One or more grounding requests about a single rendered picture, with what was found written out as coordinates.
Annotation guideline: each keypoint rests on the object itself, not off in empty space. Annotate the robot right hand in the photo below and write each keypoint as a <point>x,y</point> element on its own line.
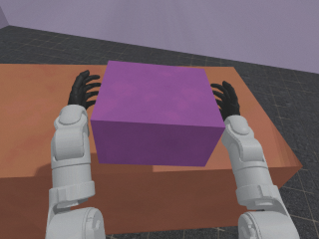
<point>229,105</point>

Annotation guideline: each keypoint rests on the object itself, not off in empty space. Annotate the right robot forearm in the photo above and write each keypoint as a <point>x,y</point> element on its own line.
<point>255,188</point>

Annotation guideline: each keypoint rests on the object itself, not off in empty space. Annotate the robot left upper arm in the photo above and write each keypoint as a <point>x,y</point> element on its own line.
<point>83,223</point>

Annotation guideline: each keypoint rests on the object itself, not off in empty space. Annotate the robot right upper arm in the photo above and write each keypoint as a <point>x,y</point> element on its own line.
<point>265,225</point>

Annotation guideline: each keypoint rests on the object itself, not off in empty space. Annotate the pedestal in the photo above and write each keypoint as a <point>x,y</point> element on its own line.
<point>133,198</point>

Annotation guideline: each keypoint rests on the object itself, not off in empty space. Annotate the robot left hand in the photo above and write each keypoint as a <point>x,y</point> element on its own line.
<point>78,95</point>

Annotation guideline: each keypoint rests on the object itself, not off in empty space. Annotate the left robot forearm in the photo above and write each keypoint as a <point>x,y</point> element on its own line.
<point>70,160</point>

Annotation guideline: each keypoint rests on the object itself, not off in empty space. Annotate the carton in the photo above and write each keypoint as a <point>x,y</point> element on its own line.
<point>148,114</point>

